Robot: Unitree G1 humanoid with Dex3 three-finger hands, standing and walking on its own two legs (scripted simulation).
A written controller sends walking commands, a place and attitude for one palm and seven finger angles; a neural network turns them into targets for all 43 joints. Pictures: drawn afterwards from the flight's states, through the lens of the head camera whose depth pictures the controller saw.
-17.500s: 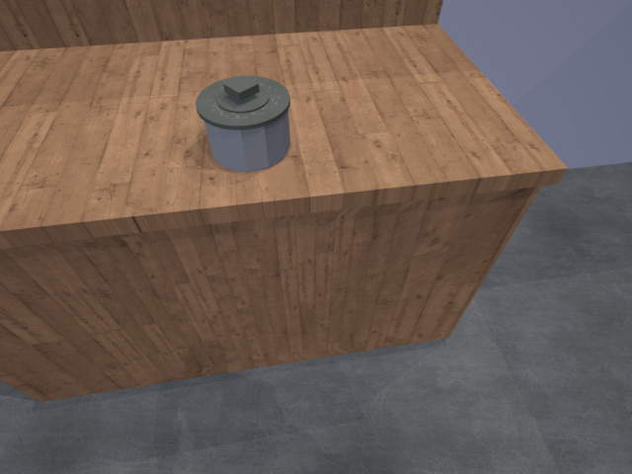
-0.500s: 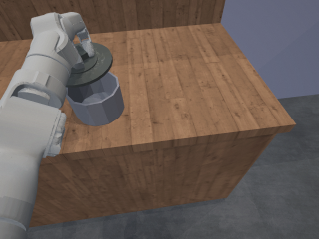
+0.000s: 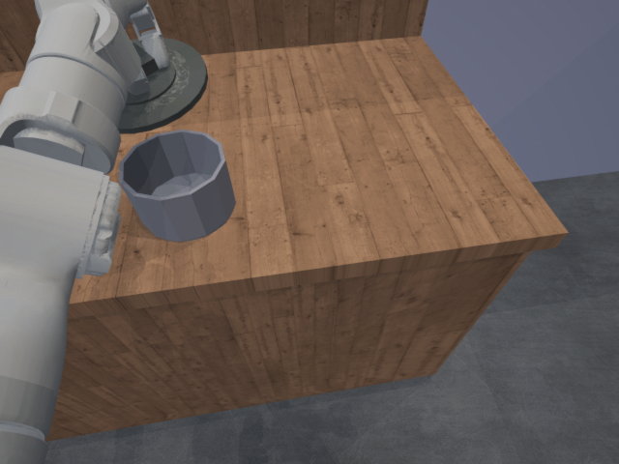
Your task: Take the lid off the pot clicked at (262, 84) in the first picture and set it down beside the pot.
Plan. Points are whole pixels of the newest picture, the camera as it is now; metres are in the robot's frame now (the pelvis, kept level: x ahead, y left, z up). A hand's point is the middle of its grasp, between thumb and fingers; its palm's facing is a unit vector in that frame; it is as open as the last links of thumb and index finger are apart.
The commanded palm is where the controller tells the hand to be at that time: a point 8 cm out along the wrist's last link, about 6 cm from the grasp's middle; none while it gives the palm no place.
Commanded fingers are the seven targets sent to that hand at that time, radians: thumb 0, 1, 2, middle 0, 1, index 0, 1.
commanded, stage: lift the lid straight up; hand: left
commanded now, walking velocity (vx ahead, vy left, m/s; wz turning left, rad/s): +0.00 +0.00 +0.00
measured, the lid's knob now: (131, 64) +0.53 +0.17 +0.25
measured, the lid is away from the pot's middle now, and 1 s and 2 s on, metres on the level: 0.01 0.05 0.17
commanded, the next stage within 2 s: move the lid sideways beside the pot in 0.48 s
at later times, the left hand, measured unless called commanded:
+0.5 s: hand (117, 40) +0.50 +0.16 +0.29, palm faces -0.20 -0.21 -0.96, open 6.7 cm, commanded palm +0.50 +0.16 +0.36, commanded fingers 0.00 0.66 0.89 -0.80 -1.13 -0.94 -1.14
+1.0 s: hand (80, 39) +0.50 +0.20 +0.30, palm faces -0.17 -0.14 -0.97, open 6.7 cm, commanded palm +0.49 +0.20 +0.36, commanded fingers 0.00 0.66 0.89 -0.80 -1.13 -0.94 -1.14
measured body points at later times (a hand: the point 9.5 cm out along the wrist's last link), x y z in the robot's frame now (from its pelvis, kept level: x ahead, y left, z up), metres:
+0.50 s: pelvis +0.00 -0.01 +0.00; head +0.04 -0.03 +0.45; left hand +0.50 +0.17 +0.35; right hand +0.07 -0.27 -0.13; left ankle +0.03 +0.09 -0.74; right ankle -0.05 -0.13 -0.74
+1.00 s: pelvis +0.01 -0.01 +0.00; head +0.04 -0.02 +0.45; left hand +0.50 +0.20 +0.35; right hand +0.07 -0.28 -0.13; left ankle +0.03 +0.09 -0.74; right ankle -0.05 -0.13 -0.74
